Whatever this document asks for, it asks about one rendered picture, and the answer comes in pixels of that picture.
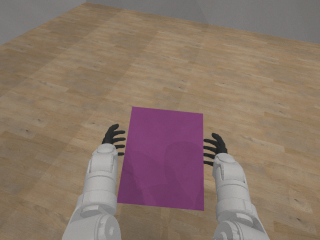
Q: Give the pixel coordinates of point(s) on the robot left hand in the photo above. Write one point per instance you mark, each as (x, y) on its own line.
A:
(108, 139)

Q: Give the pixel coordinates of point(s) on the robot right hand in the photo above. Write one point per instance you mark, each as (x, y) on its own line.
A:
(220, 148)

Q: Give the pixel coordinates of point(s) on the carton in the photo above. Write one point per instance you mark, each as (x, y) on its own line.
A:
(163, 163)

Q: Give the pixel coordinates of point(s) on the robot left upper arm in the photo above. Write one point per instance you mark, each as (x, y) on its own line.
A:
(103, 226)

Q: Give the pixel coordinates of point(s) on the robot right upper arm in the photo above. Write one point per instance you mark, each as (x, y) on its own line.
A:
(233, 230)

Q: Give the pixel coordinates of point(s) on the right robot forearm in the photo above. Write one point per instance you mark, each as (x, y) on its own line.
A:
(233, 198)

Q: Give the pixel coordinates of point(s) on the left robot forearm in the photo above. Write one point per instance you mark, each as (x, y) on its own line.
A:
(98, 194)

